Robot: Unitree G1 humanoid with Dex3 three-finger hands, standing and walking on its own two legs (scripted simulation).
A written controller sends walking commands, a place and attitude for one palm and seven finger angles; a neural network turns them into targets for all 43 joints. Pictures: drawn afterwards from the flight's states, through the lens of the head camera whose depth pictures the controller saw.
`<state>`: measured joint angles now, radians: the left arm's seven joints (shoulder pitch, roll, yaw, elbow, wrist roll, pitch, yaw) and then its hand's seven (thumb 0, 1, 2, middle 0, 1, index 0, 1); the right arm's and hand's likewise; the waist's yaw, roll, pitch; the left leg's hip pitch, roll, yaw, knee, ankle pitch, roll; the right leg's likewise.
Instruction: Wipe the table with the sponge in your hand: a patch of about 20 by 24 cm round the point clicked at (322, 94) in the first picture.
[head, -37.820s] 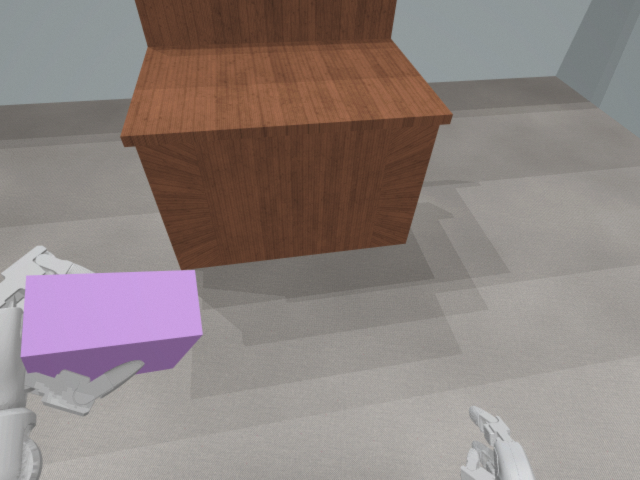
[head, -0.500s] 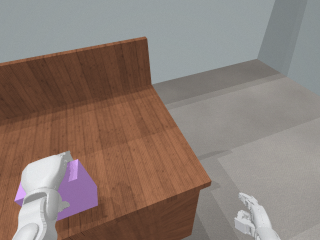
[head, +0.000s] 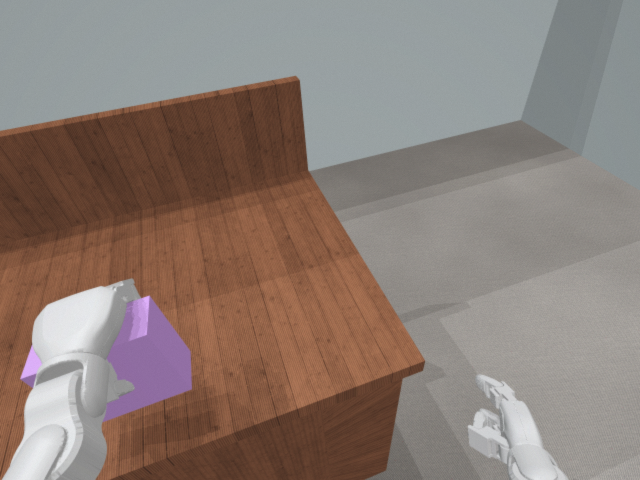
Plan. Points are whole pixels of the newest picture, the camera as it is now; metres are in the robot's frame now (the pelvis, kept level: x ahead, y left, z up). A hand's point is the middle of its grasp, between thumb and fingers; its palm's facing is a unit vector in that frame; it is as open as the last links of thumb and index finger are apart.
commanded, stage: lift the sponge slowly off the table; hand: left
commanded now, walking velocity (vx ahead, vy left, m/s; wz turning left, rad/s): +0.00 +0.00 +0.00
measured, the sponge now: (126, 371) +0.21 +0.30 +0.03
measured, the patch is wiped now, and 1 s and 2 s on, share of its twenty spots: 1.00 1.00 1.00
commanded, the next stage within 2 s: bring the sponge back beside the body in 0.32 s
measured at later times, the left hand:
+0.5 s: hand (107, 338) +0.22 +0.30 +0.10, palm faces +0.05 -0.11 -0.99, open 10.2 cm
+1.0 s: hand (101, 347) +0.21 +0.30 +0.10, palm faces +0.06 -0.11 -0.99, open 10.2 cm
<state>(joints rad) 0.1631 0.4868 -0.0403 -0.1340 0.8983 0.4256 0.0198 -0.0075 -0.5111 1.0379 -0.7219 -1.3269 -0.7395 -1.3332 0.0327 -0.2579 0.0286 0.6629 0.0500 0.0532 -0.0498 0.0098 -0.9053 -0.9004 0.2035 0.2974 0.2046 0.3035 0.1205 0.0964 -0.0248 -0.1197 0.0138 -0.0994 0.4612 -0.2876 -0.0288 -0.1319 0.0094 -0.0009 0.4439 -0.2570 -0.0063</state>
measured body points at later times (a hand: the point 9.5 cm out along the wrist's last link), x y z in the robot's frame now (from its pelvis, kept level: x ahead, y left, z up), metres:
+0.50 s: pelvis +0.00 +0.00 +0.00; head -0.03 -0.03 +0.45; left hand +0.21 +0.30 +0.15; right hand +0.25 -0.19 -0.07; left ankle -0.02 +0.15 -0.74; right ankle -0.01 -0.12 -0.74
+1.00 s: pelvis +0.00 +0.00 +0.00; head -0.03 -0.03 +0.45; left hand +0.20 +0.30 +0.15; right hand +0.25 -0.20 -0.07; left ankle -0.02 +0.15 -0.74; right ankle -0.01 -0.12 -0.74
